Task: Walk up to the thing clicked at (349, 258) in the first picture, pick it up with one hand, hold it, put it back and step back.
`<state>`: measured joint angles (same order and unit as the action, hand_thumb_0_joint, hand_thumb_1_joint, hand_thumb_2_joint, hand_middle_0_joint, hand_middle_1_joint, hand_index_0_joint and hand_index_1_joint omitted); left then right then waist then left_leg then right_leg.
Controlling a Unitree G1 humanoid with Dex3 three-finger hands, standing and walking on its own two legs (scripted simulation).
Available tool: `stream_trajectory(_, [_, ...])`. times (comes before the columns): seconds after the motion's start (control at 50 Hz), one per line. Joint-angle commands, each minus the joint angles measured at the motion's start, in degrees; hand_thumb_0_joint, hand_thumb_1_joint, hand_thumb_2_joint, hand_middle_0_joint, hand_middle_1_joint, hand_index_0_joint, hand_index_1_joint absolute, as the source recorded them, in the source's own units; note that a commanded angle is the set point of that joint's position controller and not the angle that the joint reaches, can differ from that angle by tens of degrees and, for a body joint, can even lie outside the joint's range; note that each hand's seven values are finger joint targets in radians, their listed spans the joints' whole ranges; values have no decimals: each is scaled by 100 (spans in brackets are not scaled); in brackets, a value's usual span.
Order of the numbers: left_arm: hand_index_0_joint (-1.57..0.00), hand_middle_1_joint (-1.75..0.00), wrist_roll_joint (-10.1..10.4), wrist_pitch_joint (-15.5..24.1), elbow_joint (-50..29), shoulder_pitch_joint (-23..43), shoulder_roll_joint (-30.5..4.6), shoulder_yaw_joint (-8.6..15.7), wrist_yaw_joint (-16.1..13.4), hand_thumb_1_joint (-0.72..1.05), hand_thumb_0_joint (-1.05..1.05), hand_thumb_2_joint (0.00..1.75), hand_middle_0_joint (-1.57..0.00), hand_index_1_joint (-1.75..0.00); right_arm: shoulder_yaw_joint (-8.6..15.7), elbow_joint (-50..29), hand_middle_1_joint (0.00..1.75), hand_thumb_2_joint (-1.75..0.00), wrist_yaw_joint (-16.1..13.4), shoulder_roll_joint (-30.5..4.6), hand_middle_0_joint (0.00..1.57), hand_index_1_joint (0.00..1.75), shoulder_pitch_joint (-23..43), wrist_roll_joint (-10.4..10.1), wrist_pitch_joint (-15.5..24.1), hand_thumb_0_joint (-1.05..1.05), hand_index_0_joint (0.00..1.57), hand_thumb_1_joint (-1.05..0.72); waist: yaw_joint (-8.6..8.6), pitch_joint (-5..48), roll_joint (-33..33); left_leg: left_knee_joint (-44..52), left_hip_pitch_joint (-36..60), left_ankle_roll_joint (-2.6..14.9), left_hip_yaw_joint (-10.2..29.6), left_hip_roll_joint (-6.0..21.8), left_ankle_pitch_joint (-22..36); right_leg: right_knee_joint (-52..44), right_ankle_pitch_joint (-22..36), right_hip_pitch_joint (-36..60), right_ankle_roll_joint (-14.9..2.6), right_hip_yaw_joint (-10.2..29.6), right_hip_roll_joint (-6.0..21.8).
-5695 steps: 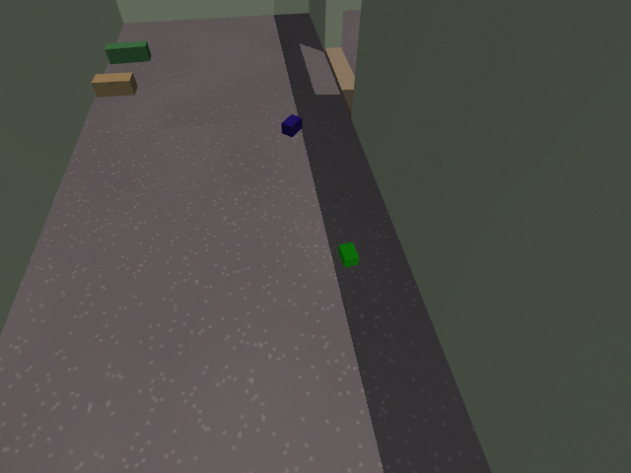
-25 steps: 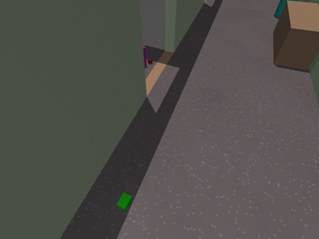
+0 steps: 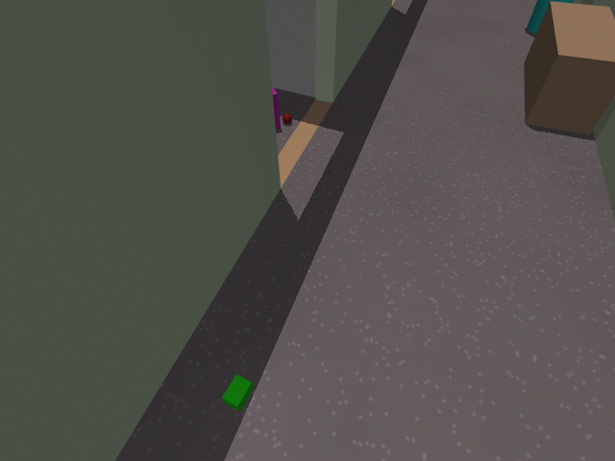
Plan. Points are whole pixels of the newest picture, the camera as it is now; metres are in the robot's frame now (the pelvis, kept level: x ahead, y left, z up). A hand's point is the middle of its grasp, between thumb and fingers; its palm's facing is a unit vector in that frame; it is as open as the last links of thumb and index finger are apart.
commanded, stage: stand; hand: left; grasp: from above
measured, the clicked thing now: (238, 392) +0.46 +0.24 -0.76
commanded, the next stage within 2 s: step back in 0.80 s
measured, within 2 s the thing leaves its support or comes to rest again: neither
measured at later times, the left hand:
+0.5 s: hand out of the picture +0.07 +0.25 -0.16, palm faces +0.02 -0.94 -0.34, open 7.4 cm
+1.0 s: hand out of the picture +0.06 +0.28 -0.17, palm faces +0.00 -0.93 -0.37, open 7.4 cm
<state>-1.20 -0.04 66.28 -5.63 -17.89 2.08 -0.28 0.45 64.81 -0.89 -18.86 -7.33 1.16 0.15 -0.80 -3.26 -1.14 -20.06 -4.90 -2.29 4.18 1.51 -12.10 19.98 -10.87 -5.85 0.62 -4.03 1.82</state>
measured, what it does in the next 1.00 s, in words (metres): lifts its left foot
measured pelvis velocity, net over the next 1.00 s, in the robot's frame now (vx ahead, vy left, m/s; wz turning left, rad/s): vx -0.03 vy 0.02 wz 0.00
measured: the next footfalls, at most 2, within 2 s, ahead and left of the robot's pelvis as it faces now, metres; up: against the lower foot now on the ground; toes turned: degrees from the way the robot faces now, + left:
left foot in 1.10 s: -0.03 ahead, +0.16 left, +0.00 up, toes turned -1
right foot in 1.56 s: -0.12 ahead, -0.02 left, +0.00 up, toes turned -2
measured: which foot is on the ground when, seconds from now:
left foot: down 0.00-0.88, up 0.90-1.00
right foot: down 0.00-1.00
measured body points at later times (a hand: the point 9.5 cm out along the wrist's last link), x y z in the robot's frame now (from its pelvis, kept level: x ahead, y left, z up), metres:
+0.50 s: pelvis +0.00 +0.00 +0.00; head +0.01 +0.00 +0.45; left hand +0.07 +0.30 -0.13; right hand +0.07 -0.29 -0.14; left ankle -0.01 +0.15 -0.75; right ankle +0.00 -0.12 -0.75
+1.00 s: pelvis -0.03 +0.02 -0.01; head +0.02 +0.02 +0.43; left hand +0.06 +0.33 -0.14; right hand +0.06 -0.30 -0.14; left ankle -0.05 +0.14 -0.71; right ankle +0.00 -0.12 -0.75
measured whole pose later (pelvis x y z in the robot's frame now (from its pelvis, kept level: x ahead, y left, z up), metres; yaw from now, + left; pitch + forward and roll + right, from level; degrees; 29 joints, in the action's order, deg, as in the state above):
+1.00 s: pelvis -0.03 +0.02 -0.01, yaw +0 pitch -2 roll +0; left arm -1.3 -1.0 58.5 -4.1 -19.7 4.5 -0.6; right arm 2.8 57.4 0.5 -22.8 -5.2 0.1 -2.8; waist 0.3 -9.7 -0.1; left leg -49.3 -19.4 2.4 2.9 -2.8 -26.5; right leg 28.3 -11.8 -14.3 0.8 -2.7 4.5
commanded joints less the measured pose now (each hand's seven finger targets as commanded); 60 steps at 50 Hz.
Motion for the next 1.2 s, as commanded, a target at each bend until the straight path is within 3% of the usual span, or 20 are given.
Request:
stream_trajectory(0.0, [-20,-30,26,116,-333,221,-1192,171,-89,90,0,90,-20,-30,211,-327,30,-90,-55,-1125,20,30,225,-26,106,0,20,-90,-4,244,41,332,-411,304,292,459,862,-347,461,219,-126,516,556])
stream_trajectory(0.1, [-20,-30,49,145,-349,230,-1226,186,-90,90,0,90,-20,-30,205,-320,30,-90,-50,-1136,20,30,188,-23,123,0,20,-90,5,436,3,270,-349,312,262,469,1193,-267,954,399,-138,507,595])
stream_trajectory(0.46, [-20,-30,42,141,-357,181,-1280,171,-61,90,0,90,-20,-30,184,-338,30,-90,-27,-1177,20,30,226,-27,119,0,20,-90,11,322,73,411,-341,313,307,501,963,-332,538,234,-142,484,567])
stream_trajectory(0.54, [-20,-30,48,157,-365,167,-1314,181,-60,90,0,90,-20,-30,184,-354,30,-90,-31,-1202,20,30,207,-40,125,0,20,-90,29,441,63,321,-255,326,265,494,1149,-298,893,323,-143,517,607])
stream_trajectory(0.76, [-20,-30,62,152,-374,136,-1331,151,-40,90,0,90,-20,-30,170,-326,30,-90,-15,-1218,20,30,218,-40,133,0,20,-90,12,329,29,419,-289,294,281,499,1049,-305,721,230,-154,510,579])
stream_trajectory(0.78, [-20,-30,178,114,-491,78,-1724,431,-73,90,0,90,-20,-30,278,-503,30,-90,24,-1477,20,30,433,-50,10,0,20,-90,17,-343,118,-295,-841,457,243,321,1812,93,1699,-135,-213,620,579])
stream_trajectory(0.82, [-20,-30,195,87,-626,-56,-1742,494,-119,90,0,90,-20,-30,270,-649,30,-90,25,-1249,20,30,257,-114,-53,0,20,-90,54,-8,381,-1035,-870,426,-68,55,1684,136,2397,43,-551,750,841])
stream_trajectory(0.84, [-20,-30,187,81,-744,-53,-1814,527,-127,90,0,90,-20,-30,289,-702,30,-90,27,-1244,20,30,122,-142,-87,0,20,-90,78,196,599,-1572,-913,394,-218,-180,1294,29,2534,29,-832,1079,1166])
stream_trajectory(0.88, [-20,-30,83,73,-1070,235,-1861,565,-156,90,0,90,-20,-30,394,-830,30,-90,51,-1254,20,30,-15,-114,-215,0,20,-90,117,400,1081,-3046,-1195,419,-198,-529,-1432,-176,2371,-278,-1488,1710,1936])
stream_trajectory(0.9, [-20,-30,13,68,-1206,338,-1872,590,-160,90,0,90,-20,-30,439,-893,30,-90,71,-1299,20,30,-145,-99,-271,0,20,-90,157,439,1038,-3570,-1196,463,28,-402,-1852,-79,2273,-571,-1634,1704,2097])
stream_trajectory(0.94, [-20,-30,-38,40,-1492,816,-1876,586,-176,90,0,90,-20,-30,495,-985,30,-90,123,-1338,20,30,-517,-138,-317,0,20,-90,437,490,1231,-3607,-1047,603,274,-186,-1816,161,2026,-992,-1455,1404,1967])
stream_trajectory(1.0, [-20,-30,-80,-10,-1698,849,-1788,540,-186,90,0,90,-20,-30,539,-1099,30,-90,136,-1338,20,30,-572,-124,-300,0,20,-90,319,603,1208,-2792,-1143,530,13,-149,-1343,726,2074,-799,-1143,1101,1622])
stream_trajectory(1.04, [-20,-30,4,-104,-1773,769,-1708,469,-180,90,0,90,-20,-30,550,-1087,30,-90,111,-1254,20,30,-665,-53,-206,0,20,-90,365,620,932,-817,-983,482,-298,-154,-16,1434,1754,-458,-770,846,1204])
stream_trajectory(1.06, [-20,-30,80,-181,-1815,650,-1518,431,-155,90,0,90,-20,-30,599,-1124,30,-90,82,-1358,20,30,-625,46,-159,0,20,-90,314,506,160,-192,-819,383,150,138,1380,2117,1106,-714,-492,586,729])
stream_trajectory(1.08, [-20,-30,156,-229,-1909,551,-1216,390,-167,90,0,90,-20,-30,713,-1185,30,-90,43,-1778,20,30,-621,161,-122,0,20,-90,247,510,-1008,-135,-295,568,1418,937,3092,3052,-513,-1648,-288,490,-198])
stream_trajectory(1.1, [-20,-30,152,-290,-1836,371,-1133,389,-222,90,0,90,-20,-30,735,-1254,30,-90,22,-1987,20,30,-510,177,-99,0,20,-90,144,475,-1007,-211,11,806,1860,1288,3743,3577,-2486,-2326,-273,1025,-741])
stream_trajectory(1.12, [-20,-30,117,-316,-1825,225,-1274,394,-270,90,0,90,-20,-30,744,-1368,30,-90,14,-2176,20,30,-434,109,-96,0,20,-90,234,526,-968,-327,-317,1150,1889,1610,3998,4095,-2818,-2181,-230,1413,-722])
stream_trajectory(1.14, [-20,-30,86,-308,-1772,283,-1332,389,-314,90,0,90,-20,-30,761,-1448,30,-90,-4,-2207,20,30,-254,96,-106,0,20,-90,293,517,-1146,-128,-599,1195,2155,1698,3427,4482,-2719,-2173,-245,1612,-779])
stream_trajectory(1.16, [-20,-30,91,-317,-1770,409,-1431,437,-317,90,0,90,-20,-30,716,-1526,30,-90,-38,-2005,20,30,-26,77,-103,0,20,-90,257,446,-1006,-184,-617,1193,1797,1536,3259,4727,-2469,-2190,-271,1740,-752])
stream_trajectory(1.18, [-20,-30,141,-324,-1741,240,-1452,435,-300,90,0,90,-20,-30,678,-1612,30,-90,-79,-1828,20,30,199,134,-92,0,20,-90,104,436,-921,-359,-382,960,1243,1162,3228,4777,-2054,-2365,-254,1794,-717])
